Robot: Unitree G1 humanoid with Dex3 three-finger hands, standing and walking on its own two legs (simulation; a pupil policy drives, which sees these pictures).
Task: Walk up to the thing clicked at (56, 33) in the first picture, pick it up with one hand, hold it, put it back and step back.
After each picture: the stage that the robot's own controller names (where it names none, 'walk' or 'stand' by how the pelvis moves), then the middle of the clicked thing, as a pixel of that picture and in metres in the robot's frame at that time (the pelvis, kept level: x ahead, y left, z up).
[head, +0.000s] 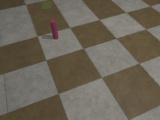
stand; (54, 29) +1.57 +0.35 -0.65
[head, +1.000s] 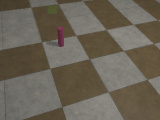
walk; (60, 37) +1.46 +0.20 -0.64
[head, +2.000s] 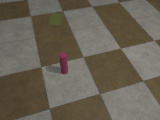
walk; (63, 63) +0.95 +0.15 -0.64
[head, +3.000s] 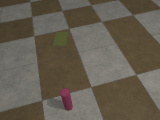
walk; (66, 100) +0.60 +0.17 -0.62
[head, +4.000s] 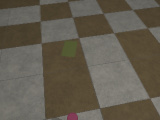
stand; out of the picture +0.42 +0.09 -0.63
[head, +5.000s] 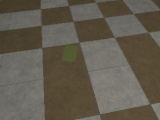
stand; out of the picture +0.39 +0.10 -0.66
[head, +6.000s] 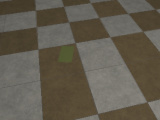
stand; out of the picture +0.39 +0.11 -0.66
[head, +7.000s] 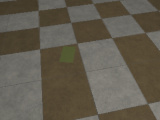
stand; out of the picture +0.40 +0.11 -0.66
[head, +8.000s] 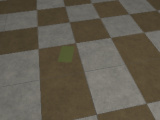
stand; out of the picture +0.39 +0.12 -0.66
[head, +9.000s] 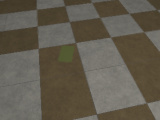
go down; out of the picture +0.39 +0.12 -0.66
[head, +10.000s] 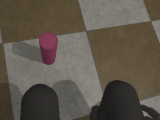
go down; (48, 51) +0.49 +0.12 -0.28
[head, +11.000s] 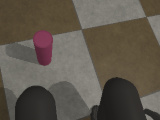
approach; (43, 50) +0.49 +0.12 -0.25
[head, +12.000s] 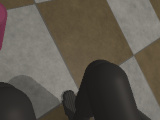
close in; out of the picture +0.49 +0.17 -0.17
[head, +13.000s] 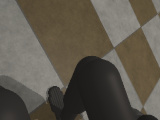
close; out of the picture +0.49 +0.19 -0.17
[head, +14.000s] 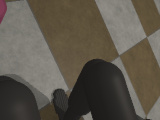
lift; out of the picture +0.49 +0.19 -0.18
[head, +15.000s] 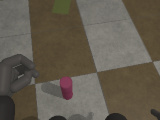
lift; (66, 89) +0.46 +0.09 -0.46
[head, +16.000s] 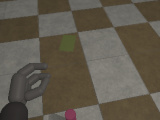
close; out of the picture +0.42 +0.09 -0.61
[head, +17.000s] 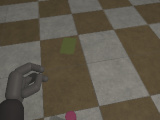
hold; out of the picture +0.42 +0.09 -0.62
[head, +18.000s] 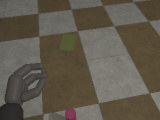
stand; (71, 119) +0.42 +0.09 -0.61
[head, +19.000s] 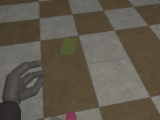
stand; out of the picture +0.41 +0.09 -0.62
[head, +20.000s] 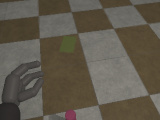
stand; out of the picture +0.42 +0.09 -0.61
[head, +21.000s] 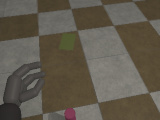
stand; (70, 119) +0.42 +0.09 -0.61
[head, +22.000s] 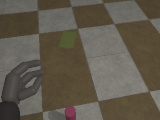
stand; (70, 117) +0.42 +0.09 -0.61
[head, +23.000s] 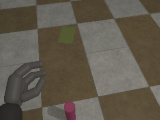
stand; (70, 113) +0.43 +0.09 -0.59
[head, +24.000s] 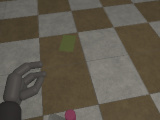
stand; out of the picture +0.41 +0.09 -0.61
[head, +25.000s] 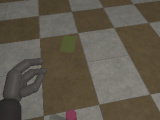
stand; out of the picture +0.42 +0.09 -0.61
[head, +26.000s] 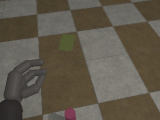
stand; (70, 119) +0.42 +0.09 -0.60
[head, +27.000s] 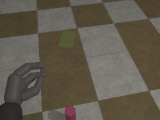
stand; (70, 117) +0.42 +0.09 -0.60
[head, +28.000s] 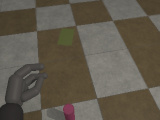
stand; (69, 115) +0.42 +0.09 -0.60
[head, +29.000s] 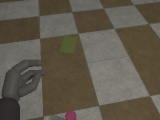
stand; out of the picture +0.41 +0.09 -0.62
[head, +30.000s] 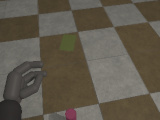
close; (71, 119) +0.42 +0.09 -0.61
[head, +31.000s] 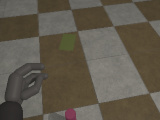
close; (71, 119) +0.42 +0.09 -0.61
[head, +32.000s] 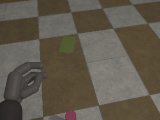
close; out of the picture +0.41 +0.09 -0.61
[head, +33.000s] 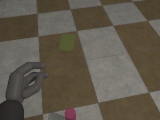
close; (71, 119) +0.42 +0.09 -0.61
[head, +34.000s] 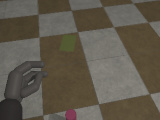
close; out of the picture +0.41 +0.09 -0.61
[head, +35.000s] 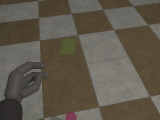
close; out of the picture +0.41 +0.09 -0.62
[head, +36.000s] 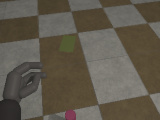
close; out of the picture +0.42 +0.09 -0.61
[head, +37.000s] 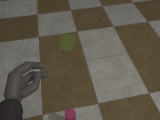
close; out of the picture +0.42 +0.09 -0.61
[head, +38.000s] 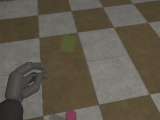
close; out of the picture +0.41 +0.09 -0.61
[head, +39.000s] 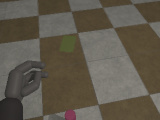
close; out of the picture +0.42 +0.09 -0.61
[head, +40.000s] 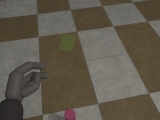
close; out of the picture +0.41 +0.09 -0.61
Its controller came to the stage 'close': yes
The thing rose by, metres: 0.00
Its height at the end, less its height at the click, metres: +0.00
